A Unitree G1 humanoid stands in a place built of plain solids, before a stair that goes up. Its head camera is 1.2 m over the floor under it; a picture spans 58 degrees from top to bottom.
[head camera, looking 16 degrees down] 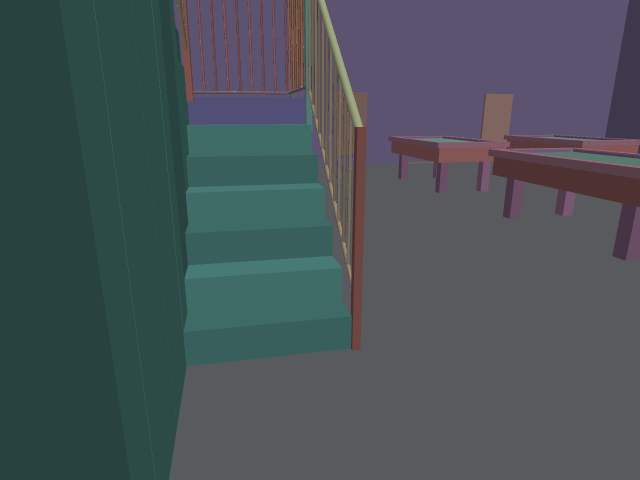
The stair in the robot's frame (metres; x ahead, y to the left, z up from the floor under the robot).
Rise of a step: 0.19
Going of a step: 0.22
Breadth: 0.85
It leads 12 degrees to the left of straight ahead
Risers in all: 7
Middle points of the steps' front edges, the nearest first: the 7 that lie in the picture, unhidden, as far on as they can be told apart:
1.99 0.25 0.19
2.20 0.29 0.38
2.42 0.34 0.57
2.64 0.38 0.76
2.86 0.43 0.95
3.08 0.47 1.14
3.30 0.52 1.33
